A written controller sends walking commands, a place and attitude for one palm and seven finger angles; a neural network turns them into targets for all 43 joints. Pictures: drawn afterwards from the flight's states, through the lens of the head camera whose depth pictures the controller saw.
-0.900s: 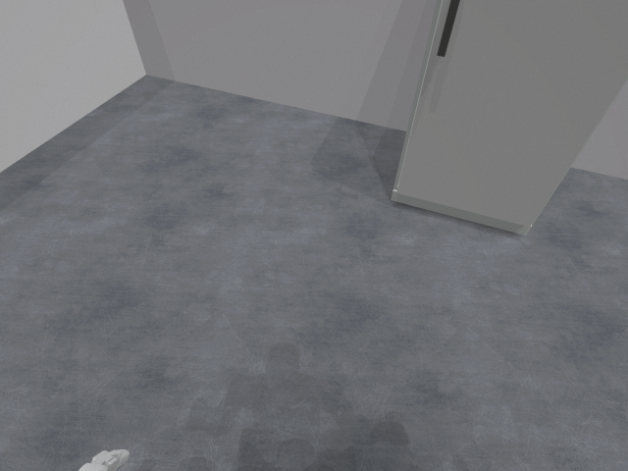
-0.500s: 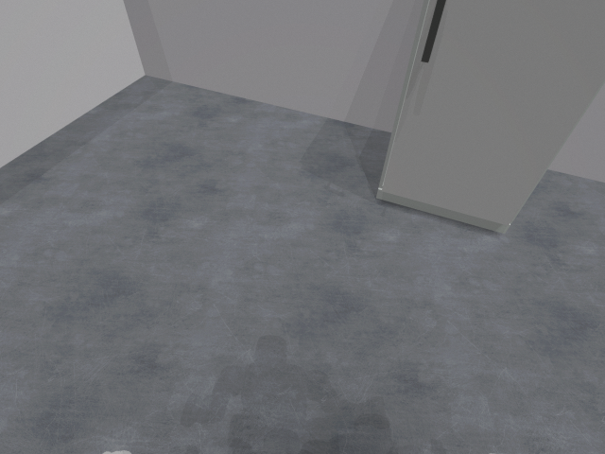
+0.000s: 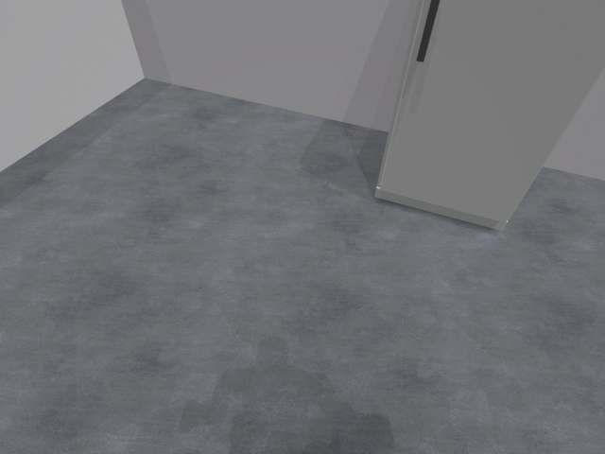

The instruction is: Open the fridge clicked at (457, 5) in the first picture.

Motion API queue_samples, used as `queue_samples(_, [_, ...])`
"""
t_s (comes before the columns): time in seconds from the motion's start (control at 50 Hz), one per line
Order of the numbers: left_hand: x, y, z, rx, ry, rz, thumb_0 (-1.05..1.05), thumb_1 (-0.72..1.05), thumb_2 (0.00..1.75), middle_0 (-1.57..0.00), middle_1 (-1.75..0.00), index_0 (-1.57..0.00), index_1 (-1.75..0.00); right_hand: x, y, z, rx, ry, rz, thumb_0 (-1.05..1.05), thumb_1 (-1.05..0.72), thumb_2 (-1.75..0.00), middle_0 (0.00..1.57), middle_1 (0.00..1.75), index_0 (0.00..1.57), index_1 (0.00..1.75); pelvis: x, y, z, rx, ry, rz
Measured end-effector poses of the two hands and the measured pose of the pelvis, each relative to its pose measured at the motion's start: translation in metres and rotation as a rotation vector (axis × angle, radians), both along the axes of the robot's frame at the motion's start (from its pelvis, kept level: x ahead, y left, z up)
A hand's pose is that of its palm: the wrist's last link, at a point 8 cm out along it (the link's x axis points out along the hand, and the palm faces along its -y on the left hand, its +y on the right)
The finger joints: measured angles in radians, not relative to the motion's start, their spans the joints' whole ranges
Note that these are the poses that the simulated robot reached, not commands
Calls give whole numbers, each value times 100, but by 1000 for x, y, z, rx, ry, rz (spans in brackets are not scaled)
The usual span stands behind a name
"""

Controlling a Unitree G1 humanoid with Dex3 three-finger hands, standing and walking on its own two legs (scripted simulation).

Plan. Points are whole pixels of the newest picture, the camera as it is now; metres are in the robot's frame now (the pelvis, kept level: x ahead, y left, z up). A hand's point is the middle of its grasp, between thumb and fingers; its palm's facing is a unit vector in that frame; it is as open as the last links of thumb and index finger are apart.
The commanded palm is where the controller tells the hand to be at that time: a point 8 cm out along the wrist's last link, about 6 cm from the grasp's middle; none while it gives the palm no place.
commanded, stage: look at it before walking up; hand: left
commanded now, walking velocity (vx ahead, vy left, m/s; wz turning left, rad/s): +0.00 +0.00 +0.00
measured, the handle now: (433, 10) +1.34 -0.34 +0.11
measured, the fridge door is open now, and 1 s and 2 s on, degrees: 0 0 0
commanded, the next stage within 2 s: walk to a spot facing it in 0.54 s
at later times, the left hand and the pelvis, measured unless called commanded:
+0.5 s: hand out of the picture +0.07 +0.25 -0.16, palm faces -0.03 -0.94 -0.33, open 7.4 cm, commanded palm none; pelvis +0.00 +0.00 +0.00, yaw +0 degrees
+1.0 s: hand out of the picture +0.09 +0.18 -0.18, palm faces -0.16 -0.97 -0.21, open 7.4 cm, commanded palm none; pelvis +0.06 -0.02 -0.01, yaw -9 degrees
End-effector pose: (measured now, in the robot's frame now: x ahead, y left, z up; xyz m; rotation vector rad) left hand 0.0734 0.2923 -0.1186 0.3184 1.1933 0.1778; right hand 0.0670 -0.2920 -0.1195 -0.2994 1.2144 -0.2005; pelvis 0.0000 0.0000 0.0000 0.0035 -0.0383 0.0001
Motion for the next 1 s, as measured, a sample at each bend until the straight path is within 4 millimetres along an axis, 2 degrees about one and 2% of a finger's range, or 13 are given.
queue_samples(0.4, [-8,-2,-2,-5,25,6,1,90,90,-20,-30,-20,-30,2,-2,2,-5,3,2,0,-90,-90,20,30,21,30,0,-1,1,0,6,0])
queue_samples(0.74, [-4,-7,-4,-5,35,13,1,91,90,-20,-30,-20,-30,11,1,-1,4,-6,2,0,-91,-90,20,30,21,30,8,-3,0,-2,11,-17])
queue_samples(0.9, [-11,-33,-28,-91,149,-7,1,91,90,-20,-30,-20,-30,-13,22,-21,63,35,-97,0,-91,-90,20,30,21,30,36,-4,-12,1,38,-94])
queue_samples(0.96, [1,-48,-32,-107,201,-40,1,91,90,-20,-30,-20,-30,-31,24,-27,88,62,-176,0,-91,-90,20,30,21,30,50,-11,-14,17,40,-141])
queue_samples(1.0, [21,-61,-31,-112,210,-71,1,91,90,-20,-30,-20,-30,-46,24,-31,102,98,-226,0,-90,-90,20,30,21,30,61,-19,-14,20,39,-163])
